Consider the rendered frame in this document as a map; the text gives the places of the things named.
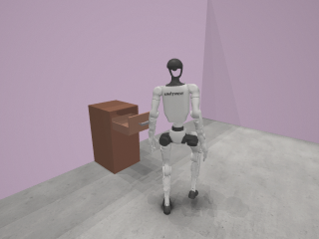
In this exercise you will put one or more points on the robot torso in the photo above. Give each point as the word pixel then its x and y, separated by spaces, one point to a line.
pixel 176 105

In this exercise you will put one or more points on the cabinet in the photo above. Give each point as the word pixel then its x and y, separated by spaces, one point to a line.
pixel 113 150

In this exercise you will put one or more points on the left robot upper arm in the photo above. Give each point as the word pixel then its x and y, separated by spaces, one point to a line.
pixel 156 102

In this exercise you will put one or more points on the left robot forearm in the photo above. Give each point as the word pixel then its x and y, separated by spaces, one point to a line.
pixel 152 126

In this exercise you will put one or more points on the right robot upper arm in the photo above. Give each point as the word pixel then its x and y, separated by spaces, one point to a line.
pixel 193 89

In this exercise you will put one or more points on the right robot forearm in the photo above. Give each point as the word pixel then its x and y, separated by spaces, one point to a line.
pixel 198 122

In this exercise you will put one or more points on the humanoid robot head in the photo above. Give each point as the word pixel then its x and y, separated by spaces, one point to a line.
pixel 174 64

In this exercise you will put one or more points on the drawer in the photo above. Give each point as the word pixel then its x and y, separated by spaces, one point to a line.
pixel 129 124

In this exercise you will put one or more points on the robot left hand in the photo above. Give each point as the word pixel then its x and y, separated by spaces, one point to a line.
pixel 152 141

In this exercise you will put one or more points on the handle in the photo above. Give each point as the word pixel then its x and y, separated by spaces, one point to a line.
pixel 144 123

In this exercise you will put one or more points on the robot right hand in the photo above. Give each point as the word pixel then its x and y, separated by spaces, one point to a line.
pixel 203 148

